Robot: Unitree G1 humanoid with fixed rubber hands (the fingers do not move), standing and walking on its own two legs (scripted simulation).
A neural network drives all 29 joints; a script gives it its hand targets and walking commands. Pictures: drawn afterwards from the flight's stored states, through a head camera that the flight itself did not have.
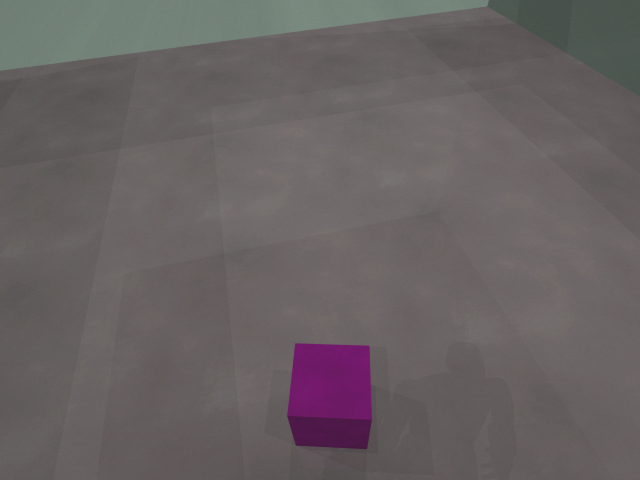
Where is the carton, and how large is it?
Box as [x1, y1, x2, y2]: [287, 343, 371, 448]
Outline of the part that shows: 295,343 287,416 296,445 366,448 371,421 369,346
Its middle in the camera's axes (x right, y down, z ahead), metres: +0.04 +0.44 +1.13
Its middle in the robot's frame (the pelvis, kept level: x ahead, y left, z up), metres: +0.49 +0.01 -0.65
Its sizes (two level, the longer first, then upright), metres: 0.210 0.200 0.250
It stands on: the floor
